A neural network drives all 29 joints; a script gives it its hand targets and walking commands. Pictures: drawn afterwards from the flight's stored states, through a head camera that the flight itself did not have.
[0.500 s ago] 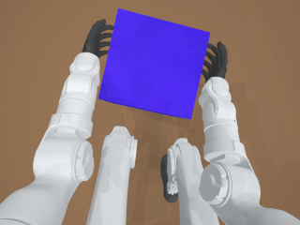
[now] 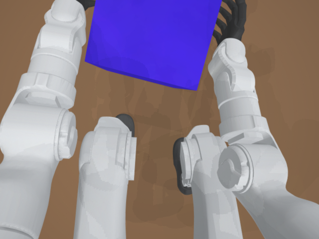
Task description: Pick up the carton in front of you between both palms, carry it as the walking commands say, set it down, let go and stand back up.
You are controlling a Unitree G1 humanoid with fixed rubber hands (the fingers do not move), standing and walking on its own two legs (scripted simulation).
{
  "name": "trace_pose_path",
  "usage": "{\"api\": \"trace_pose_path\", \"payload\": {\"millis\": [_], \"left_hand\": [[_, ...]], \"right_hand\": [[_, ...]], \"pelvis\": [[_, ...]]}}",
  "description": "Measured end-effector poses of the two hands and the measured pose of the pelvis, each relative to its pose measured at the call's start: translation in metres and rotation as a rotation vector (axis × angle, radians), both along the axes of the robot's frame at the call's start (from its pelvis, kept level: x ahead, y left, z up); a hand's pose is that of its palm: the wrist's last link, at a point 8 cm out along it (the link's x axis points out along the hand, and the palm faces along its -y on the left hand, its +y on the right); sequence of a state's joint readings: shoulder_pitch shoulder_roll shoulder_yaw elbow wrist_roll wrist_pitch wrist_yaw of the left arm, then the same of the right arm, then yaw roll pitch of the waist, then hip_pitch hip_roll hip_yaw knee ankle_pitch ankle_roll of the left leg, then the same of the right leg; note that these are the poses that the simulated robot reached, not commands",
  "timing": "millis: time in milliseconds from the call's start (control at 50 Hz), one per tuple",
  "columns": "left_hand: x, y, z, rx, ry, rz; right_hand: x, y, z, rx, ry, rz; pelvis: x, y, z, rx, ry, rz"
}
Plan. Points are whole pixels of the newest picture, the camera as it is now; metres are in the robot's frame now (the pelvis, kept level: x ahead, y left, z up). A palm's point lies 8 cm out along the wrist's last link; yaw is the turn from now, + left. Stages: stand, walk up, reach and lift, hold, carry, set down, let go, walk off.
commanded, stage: set down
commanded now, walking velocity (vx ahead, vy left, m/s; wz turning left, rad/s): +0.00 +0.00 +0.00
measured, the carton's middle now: (151, 36) +0.50 +0.09 -0.24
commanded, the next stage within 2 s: none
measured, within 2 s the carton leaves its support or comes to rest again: rests again in 0.34 s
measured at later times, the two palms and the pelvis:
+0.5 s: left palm (78, 5) +0.52 +0.24 -0.17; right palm (226, 43) +0.50 -0.07 -0.17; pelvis -0.01 +0.00 -0.02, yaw +0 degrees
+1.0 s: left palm (77, 5) +0.52 +0.24 -0.18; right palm (229, 41) +0.51 -0.07 -0.17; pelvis -0.01 +0.00 -0.02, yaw -1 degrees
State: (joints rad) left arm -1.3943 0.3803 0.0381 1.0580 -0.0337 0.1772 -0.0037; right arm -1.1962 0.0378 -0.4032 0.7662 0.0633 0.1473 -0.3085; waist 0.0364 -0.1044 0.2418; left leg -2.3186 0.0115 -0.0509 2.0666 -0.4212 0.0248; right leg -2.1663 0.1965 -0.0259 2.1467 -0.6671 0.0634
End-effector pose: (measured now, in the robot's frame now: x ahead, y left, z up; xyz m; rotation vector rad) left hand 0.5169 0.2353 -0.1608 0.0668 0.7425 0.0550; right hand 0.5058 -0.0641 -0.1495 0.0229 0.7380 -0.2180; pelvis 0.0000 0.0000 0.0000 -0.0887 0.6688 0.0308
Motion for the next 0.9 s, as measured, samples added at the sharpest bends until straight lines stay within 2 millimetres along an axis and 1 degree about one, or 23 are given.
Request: {"api": "trace_pose_path", "payload": {"millis": [80,180,400,900], "left_hand": [[0.003,-0.001,0.001,-0.002,0.001,0.003],[0.002,-0.001,0.001,0.004,0.019,0.003],[-0.003,0.000,-0.015,0.015,0.053,-0.005],[0.000,0.003,-0.016,-0.023,0.066,-0.024]], "right_hand": [[0.001,-0.001,-0.002,-0.001,0.001,0.004],[0.000,-0.002,-0.004,0.002,0.016,0.024],[-0.004,-0.004,-0.020,0.022,0.030,0.057],[0.001,-0.010,-0.021,0.027,0.031,0.148]], "pelvis": [[-0.001,0.000,-0.006,0.006,-0.014,-0.003],[-0.003,-0.001,-0.011,0.008,-0.025,-0.010],[-0.008,-0.001,-0.019,0.016,-0.050,-0.024],[-0.009,0.000,-0.021,0.008,-0.067,-0.023]]}}
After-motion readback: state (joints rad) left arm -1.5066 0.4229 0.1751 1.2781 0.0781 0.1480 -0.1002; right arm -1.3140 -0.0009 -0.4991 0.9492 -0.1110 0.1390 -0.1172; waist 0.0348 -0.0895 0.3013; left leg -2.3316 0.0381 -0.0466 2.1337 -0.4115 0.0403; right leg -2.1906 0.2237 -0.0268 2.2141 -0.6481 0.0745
